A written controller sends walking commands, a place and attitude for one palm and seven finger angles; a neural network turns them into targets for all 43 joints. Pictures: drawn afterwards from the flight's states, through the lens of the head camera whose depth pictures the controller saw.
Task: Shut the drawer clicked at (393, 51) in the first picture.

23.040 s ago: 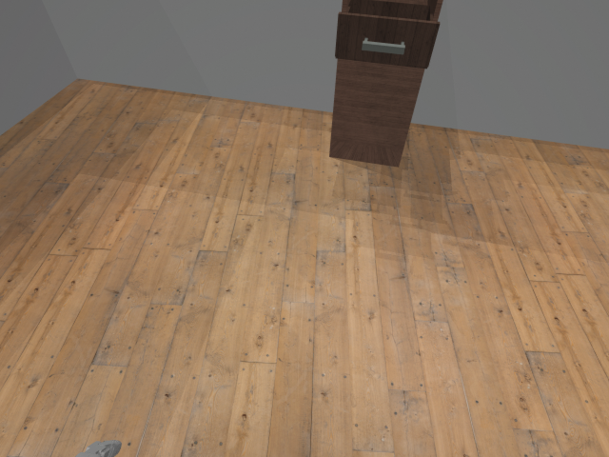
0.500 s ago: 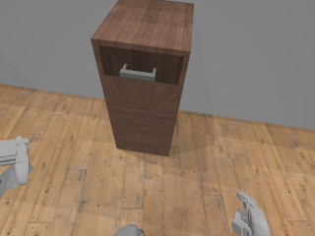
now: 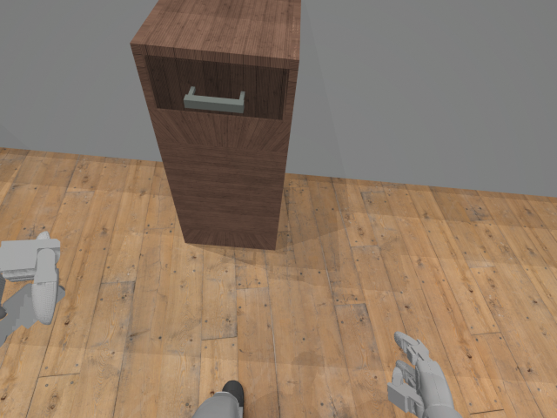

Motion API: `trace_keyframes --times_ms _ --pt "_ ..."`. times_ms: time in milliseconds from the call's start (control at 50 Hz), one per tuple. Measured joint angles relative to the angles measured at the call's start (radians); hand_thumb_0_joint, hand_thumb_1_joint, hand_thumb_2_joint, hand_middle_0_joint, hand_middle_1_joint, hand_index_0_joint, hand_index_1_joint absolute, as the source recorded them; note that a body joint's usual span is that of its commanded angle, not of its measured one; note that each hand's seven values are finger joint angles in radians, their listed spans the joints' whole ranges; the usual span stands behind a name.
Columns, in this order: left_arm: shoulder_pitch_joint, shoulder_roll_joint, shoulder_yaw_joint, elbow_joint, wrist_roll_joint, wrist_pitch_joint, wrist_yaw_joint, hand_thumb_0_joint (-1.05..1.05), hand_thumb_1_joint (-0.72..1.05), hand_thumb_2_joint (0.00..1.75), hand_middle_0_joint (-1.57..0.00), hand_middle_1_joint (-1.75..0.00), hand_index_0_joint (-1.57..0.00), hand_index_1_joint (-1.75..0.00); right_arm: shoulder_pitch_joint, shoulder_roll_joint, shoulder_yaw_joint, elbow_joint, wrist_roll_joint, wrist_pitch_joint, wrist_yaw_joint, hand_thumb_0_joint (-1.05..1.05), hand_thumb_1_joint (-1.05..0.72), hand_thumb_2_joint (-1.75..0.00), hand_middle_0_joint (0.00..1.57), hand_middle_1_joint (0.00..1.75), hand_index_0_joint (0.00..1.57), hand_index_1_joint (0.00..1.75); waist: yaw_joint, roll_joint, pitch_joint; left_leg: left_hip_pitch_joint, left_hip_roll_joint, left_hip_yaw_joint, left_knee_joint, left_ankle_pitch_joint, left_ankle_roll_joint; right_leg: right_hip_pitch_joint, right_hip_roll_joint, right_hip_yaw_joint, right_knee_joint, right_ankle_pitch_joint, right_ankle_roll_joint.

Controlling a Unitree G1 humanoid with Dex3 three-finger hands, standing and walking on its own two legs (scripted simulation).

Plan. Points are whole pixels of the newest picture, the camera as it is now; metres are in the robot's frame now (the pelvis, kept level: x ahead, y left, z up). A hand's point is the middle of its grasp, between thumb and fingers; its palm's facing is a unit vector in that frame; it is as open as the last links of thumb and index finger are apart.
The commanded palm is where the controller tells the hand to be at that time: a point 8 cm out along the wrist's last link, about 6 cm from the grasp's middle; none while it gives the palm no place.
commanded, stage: stop stepping back and stand still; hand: left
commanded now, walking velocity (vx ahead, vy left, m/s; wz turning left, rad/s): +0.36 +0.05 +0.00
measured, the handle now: (216, 98) +0.79 +0.20 -0.02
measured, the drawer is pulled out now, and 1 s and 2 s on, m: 0.00 0.00 0.00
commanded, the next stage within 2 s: let the arm hang, fingers relaxed in 0.62 s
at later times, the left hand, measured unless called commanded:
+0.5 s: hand out of the picture +0.14 +0.26 +0.18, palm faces +0.42 -0.81 -0.40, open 3.3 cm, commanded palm +0.09 +0.30 +0.19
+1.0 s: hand out of the picture +0.01 +0.20 -0.16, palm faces +0.07 -0.98 -0.20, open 3.1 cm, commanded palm none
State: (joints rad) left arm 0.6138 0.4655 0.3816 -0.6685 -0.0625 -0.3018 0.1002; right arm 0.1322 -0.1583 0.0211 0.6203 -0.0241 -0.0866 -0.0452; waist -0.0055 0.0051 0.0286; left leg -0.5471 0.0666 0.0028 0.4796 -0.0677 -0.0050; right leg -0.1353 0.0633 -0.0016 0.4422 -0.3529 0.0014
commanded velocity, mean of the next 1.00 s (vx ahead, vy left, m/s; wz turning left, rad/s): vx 0.03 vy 0.00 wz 0.00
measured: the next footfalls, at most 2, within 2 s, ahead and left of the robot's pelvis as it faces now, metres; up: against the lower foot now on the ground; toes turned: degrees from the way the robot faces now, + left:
left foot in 0.44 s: +0.05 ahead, +0.12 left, +0.00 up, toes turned +2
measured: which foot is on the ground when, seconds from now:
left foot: down 0.00-0.36, up 0.38-0.42, down 0.44-1.00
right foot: down 0.00-1.00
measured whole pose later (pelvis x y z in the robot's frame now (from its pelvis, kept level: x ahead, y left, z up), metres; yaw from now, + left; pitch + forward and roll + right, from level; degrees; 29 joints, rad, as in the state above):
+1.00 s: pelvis -0.05 +0.01 +0.00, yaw +5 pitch -2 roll -1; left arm 0.29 0.20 0.01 0.82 0.04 0.08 0.01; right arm 0.22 -0.26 0.00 0.91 -0.03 0.01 -0.01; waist -0.02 -0.02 0.01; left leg -0.35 -0.04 -0.04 0.60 -0.21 0.03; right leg -0.22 0.02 -0.04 0.61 -0.36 -0.02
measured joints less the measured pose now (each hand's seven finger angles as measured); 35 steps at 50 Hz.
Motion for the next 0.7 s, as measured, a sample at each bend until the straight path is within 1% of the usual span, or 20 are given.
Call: trace_keyframes --times_ms 40,80,100,160,200,240,280,340,360,380,420,440,480,500,540,580,620,660,680,700 --pt "0.059 0.004 0.010 -0.010 -0.006 0.015 0.003 0.02 0.89 0.90 -1.41 -1.60 -1.41 -1.60 0.051 -0.016 -0.002 -0.002 0.010 0.015 -0.009 0.01 -0.90 -0.90 0.21 0.30 0.20 0.30 -0.015 -0.003 -0.034 0.040 -0.017 -0.002 0.066 -0.047 -0.003 0.003 -0.006 0.010 0.036 -0.023 0.000" --pt "0.083 0.001 0.014 0.001 -0.007 0.036 0.011 0.02 0.88 0.90 -1.41 -1.60 -1.41 -1.60 0.100 -0.037 -0.012 0.001 0.019 0.021 -0.025 0.01 -0.90 -0.90 0.21 0.30 0.20 0.30 -0.034 -0.001 -0.058 0.060 -0.035 -0.012 0.073 -0.025 0.014 0.019 -0.015 0.004 0.058 -0.044 0.004" --pt "0.082 -0.004 0.013 0.016 -0.006 0.044 0.015 0.02 0.88 0.90 -1.41 -1.60 -1.41 -1.60 0.121 -0.049 -0.018 0.006 0.023 0.021 -0.033 0.01 -0.90 -0.90 0.21 0.30 0.20 0.30 -0.039 0.001 -0.064 0.068 -0.040 -0.015 0.080 -0.018 0.019 0.030 -0.019 0.000 0.067 -0.053 0.006" --pt "0.063 -0.031 0.011 0.078 -0.001 0.060 0.031 0.01 0.88 0.90 -1.41 -1.60 -1.41 -1.60 0.166 -0.080 -0.033 0.031 0.026 0.018 -0.054 0.02 -0.90 -0.90 0.20 0.30 0.20 0.30 -0.045 0.005 -0.080 0.086 -0.054 -0.016 0.104 -0.032 0.027 0.053 -0.033 -0.009 0.088 -0.076 0.007" --pt "0.037 -0.055 0.007 0.113 0.004 0.075 0.039 0.01 0.88 0.90 -1.41 -1.60 -1.41 -1.60 0.180 -0.088 -0.039 0.048 0.024 0.013 -0.063 0.02 -0.90 -0.90 0.20 0.30 0.20 0.30 -0.044 0.002 -0.083 0.095 -0.062 -0.014 0.100 -0.033 0.034 0.059 -0.042 -0.013 0.094 -0.083 0.006" --pt "0.010 -0.075 0.002 0.137 0.012 0.085 0.046 0.02 0.89 0.90 -1.41 -1.60 -1.41 -1.60 0.178 -0.081 -0.038 0.059 0.021 0.001 -0.066 0.02 -0.90 -0.90 0.20 0.29 0.20 0.30 -0.043 -0.008 -0.080 0.110 -0.070 -0.012 0.059 -0.010 0.035 0.055 -0.045 -0.006 0.096 -0.105 -0.003" --pt "-0.011 -0.081 -0.002 0.140 0.019 0.092 0.049 0.02 0.89 0.90 -1.41 -1.60 -1.41 -1.60 0.169 -0.063 -0.030 0.055 0.017 -0.015 -0.062 0.02 -0.90 -0.90 0.20 0.29 0.20 0.30 -0.047 -0.020 -0.071 0.123 -0.081 -0.016 -0.007 0.015 0.028 0.043 -0.037 0.014 0.089 -0.133 -0.019" --pt "0.001 -0.062 -0.006 0.097 0.022 0.086 0.039 0.02 0.89 0.90 -1.40 -1.60 -1.40 -1.60 0.147 -0.039 -0.016 0.025 0.012 -0.036 -0.044 0.02 -0.90 -0.90 0.20 0.29 0.20 0.30 -0.055 -0.020 -0.047 0.117 -0.086 -0.032 -0.059 -0.003 0.014 0.036 -0.029 0.010 0.037 -0.070 -0.026" --pt "0.020 -0.051 -0.004 0.072 0.020 0.079 0.034 0.02 0.89 0.90 -1.40 -1.60 -1.40 -1.60 0.139 -0.035 -0.012 0.015 0.011 -0.039 -0.037 0.02 -0.90 -0.90 0.20 0.29 0.20 0.30 -0.051 -0.017 -0.040 0.102 -0.083 -0.033 -0.036 -0.041 0.010 0.034 -0.030 0.003 0.024 -0.030 -0.022" --pt "0.044 -0.040 0.000 0.045 0.016 0.071 0.032 0.02 0.89 0.90 -1.40 -1.60 -1.40 -1.60 0.130 -0.033 -0.009 0.009 0.008 -0.040 -0.030 0.02 -0.90 -0.90 0.20 0.29 0.20 0.30 -0.040 -0.015 -0.037 0.083 -0.080 -0.034 0.012 -0.080 0.003 0.029 -0.030 -0.001 0.023 0.006 -0.021" --pt "0.088 -0.036 0.002 0.010 0.012 0.057 0.030 0.02 0.89 0.90 -1.40 -1.60 -1.40 -1.60 0.123 -0.035 -0.007 0.013 0.007 -0.035 -0.023 0.02 -0.90 -0.90 0.20 0.30 0.20 0.30 -0.013 -0.004 -0.050 0.081 -0.072 -0.038 0.125 -0.126 -0.005 0.020 -0.022 0.009 0.046 0.004 -0.010" --pt "0.097 -0.041 -0.001 0.006 0.013 0.054 0.031 0.02 0.89 0.90 -1.41 -1.60 -1.41 -1.60 0.125 -0.039 -0.009 0.017 0.009 -0.032 -0.024 0.02 -0.90 -0.90 0.20 0.30 0.20 0.30 -0.004 0.005 -0.063 0.103 -0.067 -0.039 0.143 -0.139 -0.005 0.018 -0.016 0.010 0.059 -0.010 -0.002" --pt "0.059 -0.057 -0.011 0.034 0.018 0.055 0.035 0.02 0.89 0.90 -1.41 -1.60 -1.41 -1.60 0.116 -0.040 -0.013 0.034 0.017 -0.033 -0.033 0.02 -0.90 -0.90 0.20 0.30 0.20 0.30 0.004 0.006 -0.064 0.122 -0.080 -0.040 0.131 -0.080 0.035 0.019 -0.026 0.003 0.089 -0.035 0.014" --pt "0.028 -0.069 -0.014 0.063 0.019 0.058 0.037 0.02 0.89 0.90 -1.41 -1.60 -1.41 -1.60 0.105 -0.037 -0.012 0.043 0.020 -0.034 -0.038 0.02 -0.90 -0.90 0.20 0.30 0.20 0.30 0.014 -0.004 -0.056 0.132 -0.090 -0.031 0.122 -0.074 0.048 0.017 -0.038 0.009 0.104 -0.044 0.015" --pt "-0.027 -0.094 -0.013 0.124 0.025 0.076 0.044 0.02 0.89 0.90 -1.41 -1.60 -1.41 -1.60 0.081 -0.025 -0.003 0.046 0.018 -0.038 -0.043 0.02 -0.90 -0.90 0.20 0.30 0.20 0.30 0.026 -0.019 -0.045 0.157 -0.103 -0.012 0.069 -0.057 0.055 -0.012 -0.044 0.032 0.155 -0.079 0.007" --pt "-0.067 -0.107 -0.012 0.159 0.032 0.100 0.051 0.02 0.89 0.90 -1.41 -1.60 -1.41 -1.60 0.063 -0.009 0.007 0.031 0.012 -0.048 -0.040 0.02 -0.90 -0.90 0.20 0.30 0.20 0.30 0.024 -0.025 -0.031 0.181 -0.111 -0.007 -0.008 -0.017 0.048 -0.047 -0.033 0.035 0.194 -0.105 -0.004" --pt "-0.067 -0.103 -0.014 0.147 0.036 0.113 0.054 0.02 0.89 0.90 -1.41 -1.60 -1.41 -1.60 0.054 0.006 0.020 0.005 0.008 -0.057 -0.030 0.02 -0.90 -0.90 0.20 0.30 0.20 0.30 0.015 -0.029 -0.021 0.195 -0.115 -0.009 -0.066 0.005 0.043 -0.050 -0.023 0.015 0.138 -0.101 -0.015" --pt "-0.036 -0.094 -0.023 0.108 0.040 0.112 0.047 0.02 0.89 0.90 -1.40 -1.60 -1.40 -1.60 0.052 0.011 0.029 -0.024 0.004 -0.054 -0.019 0.02 -0.90 -0.90 0.20 0.30 0.20 0.30 -0.001 -0.022 -0.013 0.182 -0.113 -0.013 -0.064 -0.021 0.034 -0.036 -0.017 0.003 0.058 0.005 -0.036" --pt "-0.014 -0.088 -0.030 0.086 0.039 0.108 0.041 0.02 0.89 0.90 -1.40 -1.60 -1.40 -1.60 0.053 0.009 0.029 -0.031 0.003 -0.049 -0.014 0.02 -0.90 -0.90 0.20 0.30 0.20 0.30 -0.006 -0.014 -0.013 0.164 -0.108 -0.017 -0.032 -0.067 0.025 -0.032 -0.014 -0.006 0.036 0.062 -0.041" --pt "0.010 -0.083 -0.036 0.064 0.037 0.104 0.036 0.02 0.89 0.90 -1.40 -1.60 -1.40 -1.60 0.056 0.005 0.028 -0.031 0.004 -0.042 -0.010 0.01 -0.90 -0.90 0.20 0.30 0.20 0.30 -0.004 -0.007 -0.017 0.143 -0.103 -0.020 0.022 -0.106 0.016 -0.031 -0.009 -0.010 0.026 0.082 -0.044"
